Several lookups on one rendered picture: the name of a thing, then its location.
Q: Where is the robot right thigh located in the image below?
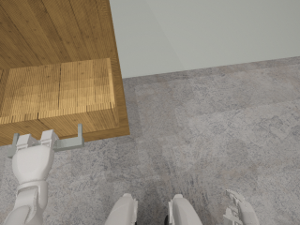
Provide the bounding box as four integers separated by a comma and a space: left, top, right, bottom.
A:
167, 198, 203, 225

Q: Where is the robot left thigh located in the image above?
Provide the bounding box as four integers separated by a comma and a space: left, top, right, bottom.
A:
103, 196, 138, 225

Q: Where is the drawer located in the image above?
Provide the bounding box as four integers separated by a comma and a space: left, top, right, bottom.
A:
0, 57, 120, 146

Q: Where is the cabinet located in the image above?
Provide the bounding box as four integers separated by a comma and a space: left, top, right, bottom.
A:
0, 0, 130, 143

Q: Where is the left robot hand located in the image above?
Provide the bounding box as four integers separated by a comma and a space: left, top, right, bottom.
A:
12, 129, 60, 184

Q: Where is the right robot hand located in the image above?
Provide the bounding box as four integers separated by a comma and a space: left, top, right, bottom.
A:
223, 189, 260, 225

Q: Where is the robot thigh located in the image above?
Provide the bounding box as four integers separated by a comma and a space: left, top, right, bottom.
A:
103, 196, 138, 225
167, 198, 203, 225

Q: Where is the robot left forearm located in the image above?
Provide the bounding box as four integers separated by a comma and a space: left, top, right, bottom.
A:
3, 180, 49, 225

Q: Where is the handle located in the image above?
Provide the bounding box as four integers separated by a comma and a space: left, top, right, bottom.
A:
7, 123, 84, 159

